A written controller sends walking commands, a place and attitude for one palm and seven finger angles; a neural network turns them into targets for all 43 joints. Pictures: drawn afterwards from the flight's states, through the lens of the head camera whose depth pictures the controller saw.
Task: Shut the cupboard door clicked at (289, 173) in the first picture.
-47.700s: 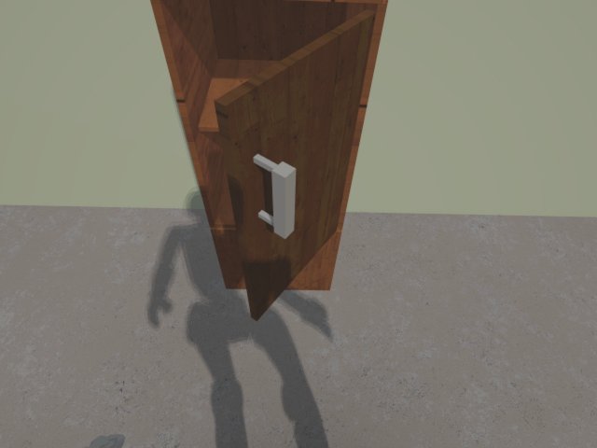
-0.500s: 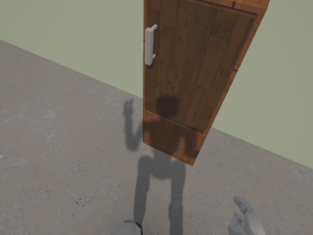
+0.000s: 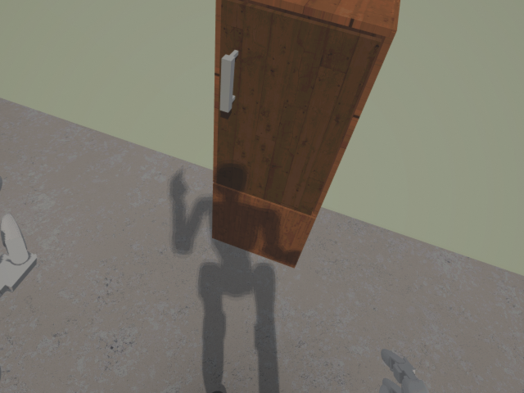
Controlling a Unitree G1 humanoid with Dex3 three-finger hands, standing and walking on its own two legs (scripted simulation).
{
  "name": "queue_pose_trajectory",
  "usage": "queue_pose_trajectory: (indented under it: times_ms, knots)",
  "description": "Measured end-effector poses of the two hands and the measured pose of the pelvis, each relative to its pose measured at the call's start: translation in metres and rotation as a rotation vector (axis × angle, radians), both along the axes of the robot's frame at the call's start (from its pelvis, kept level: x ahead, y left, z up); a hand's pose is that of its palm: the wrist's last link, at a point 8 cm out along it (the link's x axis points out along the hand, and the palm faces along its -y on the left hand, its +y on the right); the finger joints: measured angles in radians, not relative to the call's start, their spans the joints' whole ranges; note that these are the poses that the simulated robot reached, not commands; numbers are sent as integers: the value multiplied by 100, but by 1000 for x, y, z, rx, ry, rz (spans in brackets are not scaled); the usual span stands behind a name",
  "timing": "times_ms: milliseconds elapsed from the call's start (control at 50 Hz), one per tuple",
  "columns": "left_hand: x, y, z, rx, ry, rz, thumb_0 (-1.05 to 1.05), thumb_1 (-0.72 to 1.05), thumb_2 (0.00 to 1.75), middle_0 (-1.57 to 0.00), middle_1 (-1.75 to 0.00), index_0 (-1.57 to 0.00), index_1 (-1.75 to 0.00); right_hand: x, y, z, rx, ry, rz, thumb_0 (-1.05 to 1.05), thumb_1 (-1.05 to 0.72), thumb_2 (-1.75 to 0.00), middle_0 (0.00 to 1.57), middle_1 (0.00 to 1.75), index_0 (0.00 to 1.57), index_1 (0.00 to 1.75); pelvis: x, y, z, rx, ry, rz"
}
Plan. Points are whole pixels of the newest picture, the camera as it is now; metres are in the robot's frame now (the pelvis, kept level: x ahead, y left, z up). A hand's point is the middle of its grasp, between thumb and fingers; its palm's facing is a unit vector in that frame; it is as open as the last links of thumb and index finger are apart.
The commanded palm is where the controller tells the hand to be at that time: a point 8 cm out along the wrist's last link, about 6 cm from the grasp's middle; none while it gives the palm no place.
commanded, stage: stop stepping back and stand still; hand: left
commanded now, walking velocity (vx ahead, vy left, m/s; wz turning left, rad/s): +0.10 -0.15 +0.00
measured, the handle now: (230, 81) +0.80 +0.10 +0.05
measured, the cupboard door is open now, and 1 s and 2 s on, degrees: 0 0 0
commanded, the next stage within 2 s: let the arm hang, fingers relaxed in 0.34 s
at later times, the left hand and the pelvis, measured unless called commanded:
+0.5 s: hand (39, 301) +0.21 +0.28 +0.08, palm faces +0.35 -0.87 -0.34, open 7.4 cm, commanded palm none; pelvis -0.02 +0.03 -0.02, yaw -2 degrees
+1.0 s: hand out of the picture -0.09 +0.22 -0.18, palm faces +0.02 -0.97 -0.23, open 7.3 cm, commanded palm none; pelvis -0.06 +0.02 -0.01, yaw +0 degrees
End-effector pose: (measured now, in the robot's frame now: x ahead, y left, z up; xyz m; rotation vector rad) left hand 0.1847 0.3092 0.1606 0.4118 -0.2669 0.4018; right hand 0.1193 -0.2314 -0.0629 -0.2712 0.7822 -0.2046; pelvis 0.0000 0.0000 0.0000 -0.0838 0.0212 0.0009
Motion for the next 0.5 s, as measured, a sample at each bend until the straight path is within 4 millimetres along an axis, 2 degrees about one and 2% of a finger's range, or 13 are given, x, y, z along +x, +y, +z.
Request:
queue_pose_trajectory:
  times_ms: [60,120,180,240,300,360,440,460,500]
  knots:
    - [-10,-22,14,54,24,-132,2,90,90,-20,-30,-20,-30,-15,9,2,25,0,-12,2,-90,-90,20,30,20,30,-3,3,3,-7,10,-34]
    - [-20,-31,25,144,28,-209,2,89,89,-21,-30,-20,-30,-21,12,-4,39,-12,-35,2,-90,-90,21,30,20,30,-5,4,-2,20,9,-54]
    - [-24,-24,26,209,54,-184,1,89,89,-21,-30,-21,-30,-23,10,-16,52,-16,-49,2,-90,-90,21,30,20,30,-13,5,-9,56,7,-57]
    - [-29,-8,25,204,88,-101,1,89,89,-22,-30,-21,-30,-27,8,-26,72,-10,-60,2,-90,-90,21,30,20,30,-22,7,-10,49,-18,-46]
    - [-42,3,21,160,77,-25,1,89,89,-22,-30,-21,-30,-33,3,-30,79,-10,-71,2,-90,-90,21,30,20,30,-21,7,-13,47,-38,-55]
    - [-50,8,8,82,32,26,1,89,89,-21,-30,-21,-30,-36,-3,-32,53,-4,-73,2,-90,-90,21,30,20,30,-14,9,-16,44,-45,-58]
    - [-43,9,-12,-36,-36,51,1,89,89,-21,-30,-21,-30,-32,-7,-32,-9,16,-48,2,-90,-90,20,30,20,30,-10,16,-21,47,-60,-25]
    - [-36,10,-21,-40,-14,35,1,89,89,-21,-30,-20,-30,-30,-7,-32,-14,17,-21,2,-90,-90,20,30,20,30,-12,19,-21,48,-59,-27]
    - [-17,9,-62,-72,179,-17,1,90,90,-20,-30,-20,-30,-25,-9,-35,-14,30,22,2,-90,-90,20,30,20,30,-21,25,-24,55,-52,-29]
